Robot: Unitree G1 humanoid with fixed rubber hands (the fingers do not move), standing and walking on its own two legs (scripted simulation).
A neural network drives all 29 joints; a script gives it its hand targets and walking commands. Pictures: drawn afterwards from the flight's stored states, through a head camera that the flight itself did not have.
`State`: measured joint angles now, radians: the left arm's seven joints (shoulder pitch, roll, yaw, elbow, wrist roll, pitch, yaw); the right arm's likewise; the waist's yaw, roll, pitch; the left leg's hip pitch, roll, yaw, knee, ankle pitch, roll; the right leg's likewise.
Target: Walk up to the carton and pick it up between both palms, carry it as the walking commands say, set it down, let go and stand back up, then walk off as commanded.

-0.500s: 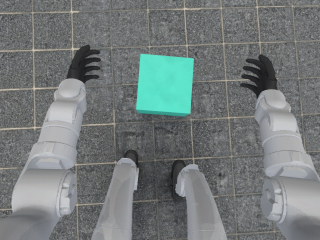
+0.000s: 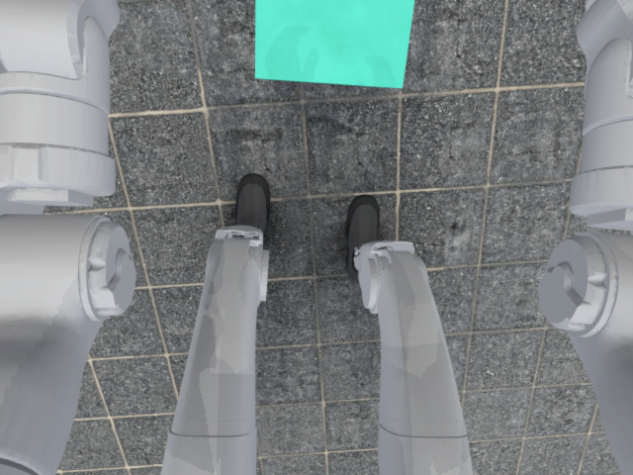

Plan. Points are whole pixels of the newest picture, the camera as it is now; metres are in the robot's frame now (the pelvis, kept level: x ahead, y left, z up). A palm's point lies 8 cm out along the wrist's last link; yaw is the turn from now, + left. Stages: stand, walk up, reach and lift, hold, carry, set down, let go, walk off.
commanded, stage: reach and lift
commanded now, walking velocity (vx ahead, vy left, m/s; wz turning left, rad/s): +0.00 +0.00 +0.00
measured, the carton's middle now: (331, 4) +0.56 -0.01 -0.58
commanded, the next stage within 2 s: none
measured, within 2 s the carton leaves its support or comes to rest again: neither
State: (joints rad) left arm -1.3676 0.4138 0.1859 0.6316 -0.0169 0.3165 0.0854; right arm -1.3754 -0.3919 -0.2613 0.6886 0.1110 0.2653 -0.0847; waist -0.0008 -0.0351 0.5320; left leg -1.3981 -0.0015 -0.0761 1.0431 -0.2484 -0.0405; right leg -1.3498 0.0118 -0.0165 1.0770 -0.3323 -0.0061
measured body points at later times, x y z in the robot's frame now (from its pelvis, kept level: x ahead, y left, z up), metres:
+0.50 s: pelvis -0.05 +0.00 -0.15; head +0.35 +0.00 +0.06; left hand +0.54 +0.20 -0.33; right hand +0.55 -0.21 -0.31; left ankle +0.10 +0.13 -0.63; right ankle +0.07 -0.12 -0.63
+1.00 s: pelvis -0.02 +0.01 -0.26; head +0.37 +0.00 -0.05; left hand +0.57 +0.21 -0.44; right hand +0.54 -0.21 -0.45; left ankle +0.10 +0.14 -0.63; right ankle +0.07 -0.12 -0.63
